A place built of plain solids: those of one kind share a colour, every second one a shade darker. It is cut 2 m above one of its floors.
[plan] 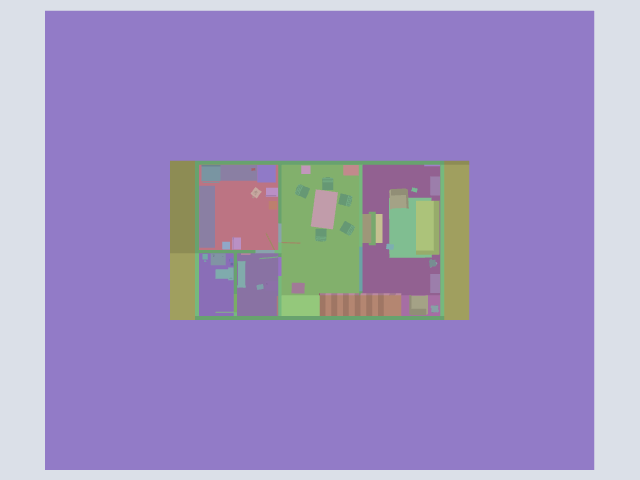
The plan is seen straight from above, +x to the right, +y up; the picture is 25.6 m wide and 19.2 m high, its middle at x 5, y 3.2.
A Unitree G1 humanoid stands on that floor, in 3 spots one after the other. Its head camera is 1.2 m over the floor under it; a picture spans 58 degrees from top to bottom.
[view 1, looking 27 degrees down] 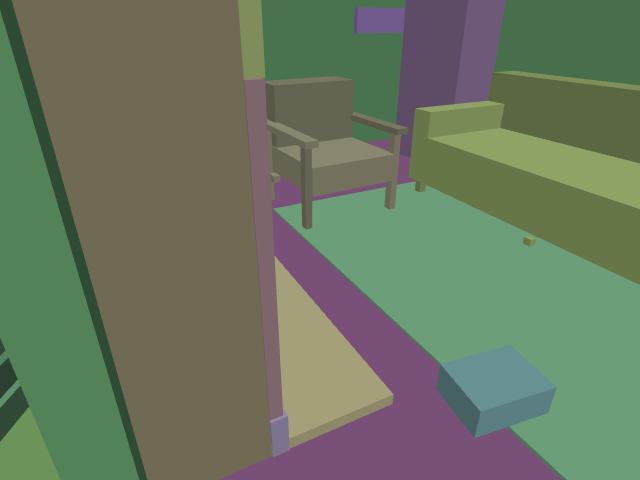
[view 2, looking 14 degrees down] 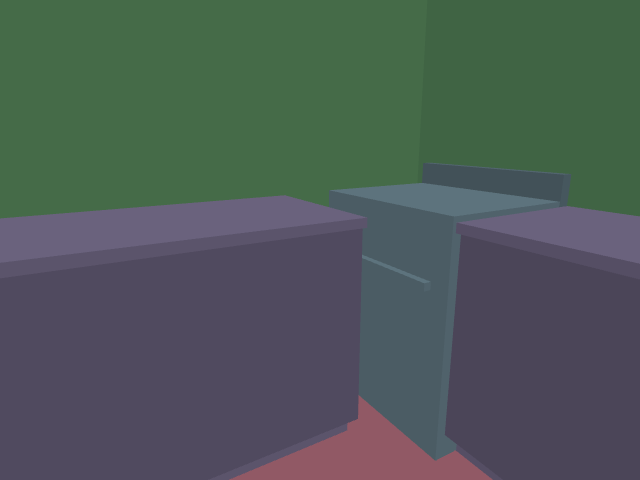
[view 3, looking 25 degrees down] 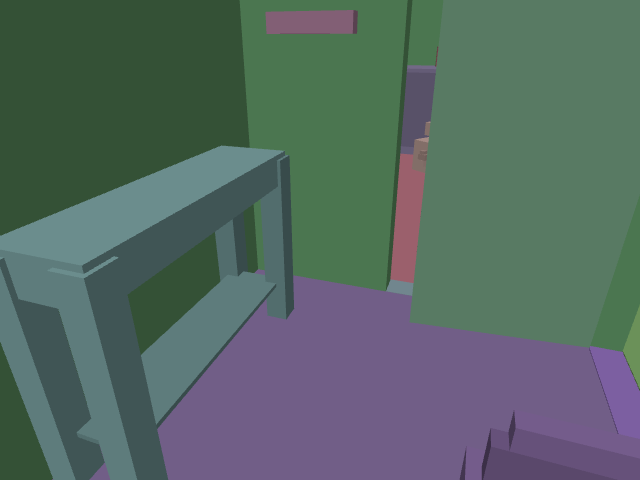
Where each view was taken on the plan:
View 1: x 6.78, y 2.23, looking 63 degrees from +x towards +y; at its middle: rug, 2.62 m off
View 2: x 1.98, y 4.47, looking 149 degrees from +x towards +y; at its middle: counter_run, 1.44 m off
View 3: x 2.73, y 0.72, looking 109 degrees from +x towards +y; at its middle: wall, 2.27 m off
